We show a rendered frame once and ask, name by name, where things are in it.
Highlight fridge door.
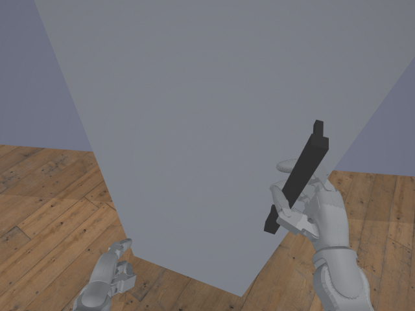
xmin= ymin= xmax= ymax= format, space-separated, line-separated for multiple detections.
xmin=34 ymin=0 xmax=415 ymax=297

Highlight robot right hand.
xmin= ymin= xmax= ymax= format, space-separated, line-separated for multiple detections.
xmin=269 ymin=159 xmax=349 ymax=252

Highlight robot left hand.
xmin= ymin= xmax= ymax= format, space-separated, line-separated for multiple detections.
xmin=89 ymin=238 xmax=137 ymax=296

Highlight robot right forearm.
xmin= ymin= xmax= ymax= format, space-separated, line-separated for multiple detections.
xmin=312 ymin=246 xmax=374 ymax=311

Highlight robot left forearm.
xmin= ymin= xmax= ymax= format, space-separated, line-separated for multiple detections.
xmin=72 ymin=281 xmax=112 ymax=311

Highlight handle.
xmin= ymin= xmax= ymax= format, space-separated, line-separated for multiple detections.
xmin=264 ymin=120 xmax=329 ymax=235

